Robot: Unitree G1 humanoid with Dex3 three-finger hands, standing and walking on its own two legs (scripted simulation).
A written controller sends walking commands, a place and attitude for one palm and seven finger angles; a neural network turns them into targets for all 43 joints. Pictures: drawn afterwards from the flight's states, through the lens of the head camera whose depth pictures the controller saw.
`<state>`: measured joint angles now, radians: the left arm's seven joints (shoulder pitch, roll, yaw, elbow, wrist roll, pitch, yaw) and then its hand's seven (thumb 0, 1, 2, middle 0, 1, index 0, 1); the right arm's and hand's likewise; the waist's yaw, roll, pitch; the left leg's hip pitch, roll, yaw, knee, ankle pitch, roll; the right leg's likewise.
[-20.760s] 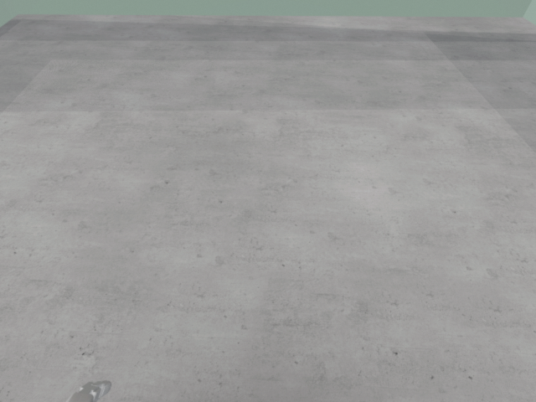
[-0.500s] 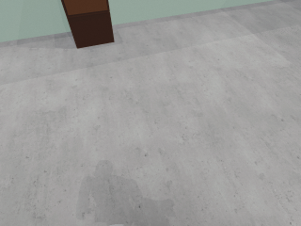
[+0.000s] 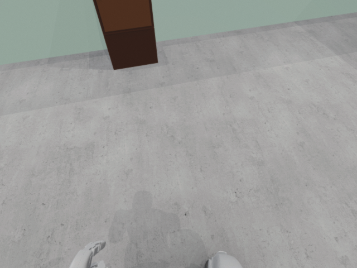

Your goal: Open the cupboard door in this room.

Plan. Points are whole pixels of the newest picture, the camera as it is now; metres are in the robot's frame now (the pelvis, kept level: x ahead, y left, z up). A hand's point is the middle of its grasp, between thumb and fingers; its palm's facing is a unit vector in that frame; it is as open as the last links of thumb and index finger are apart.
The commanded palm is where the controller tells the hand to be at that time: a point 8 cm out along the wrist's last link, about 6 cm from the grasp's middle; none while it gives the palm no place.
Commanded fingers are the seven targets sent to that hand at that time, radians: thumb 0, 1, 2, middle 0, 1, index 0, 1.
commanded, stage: turn or walk to find it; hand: left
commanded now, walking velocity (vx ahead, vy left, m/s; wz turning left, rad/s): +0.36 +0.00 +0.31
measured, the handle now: out of the picture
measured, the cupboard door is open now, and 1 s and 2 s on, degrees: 0 0 0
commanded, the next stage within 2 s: stand and wait in 1.46 s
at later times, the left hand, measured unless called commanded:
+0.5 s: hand out of the picture +0.08 +0.13 -0.16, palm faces +0.30 -0.94 -0.17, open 7.3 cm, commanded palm none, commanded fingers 0.00 0.90 0.90 -0.20 -0.30 -0.20 -0.30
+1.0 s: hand (98, 156) +0.47 +0.27 -0.14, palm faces +0.20 -0.96 -0.20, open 7.3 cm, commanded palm none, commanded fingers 0.00 0.90 0.90 -0.20 -0.30 -0.20 -0.30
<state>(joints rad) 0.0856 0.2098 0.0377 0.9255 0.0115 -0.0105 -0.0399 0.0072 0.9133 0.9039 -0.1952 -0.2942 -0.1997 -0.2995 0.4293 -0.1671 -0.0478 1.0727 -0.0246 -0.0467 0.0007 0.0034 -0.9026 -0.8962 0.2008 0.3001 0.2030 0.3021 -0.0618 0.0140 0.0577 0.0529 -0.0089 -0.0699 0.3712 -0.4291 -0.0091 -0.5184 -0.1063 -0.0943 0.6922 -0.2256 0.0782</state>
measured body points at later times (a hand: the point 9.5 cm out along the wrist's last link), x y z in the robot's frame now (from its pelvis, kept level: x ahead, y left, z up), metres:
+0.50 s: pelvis +0.20 -0.01 +0.01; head +0.23 +0.01 +0.46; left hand +0.06 +0.18 -0.14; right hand +0.36 -0.21 -0.13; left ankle +0.28 +0.14 -0.70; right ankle +0.12 -0.13 -0.73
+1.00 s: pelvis +0.39 +0.06 +0.02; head +0.41 +0.07 +0.47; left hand +0.46 +0.32 -0.12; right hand +0.39 -0.17 -0.14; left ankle +0.30 +0.13 -0.73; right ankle +0.53 -0.06 -0.66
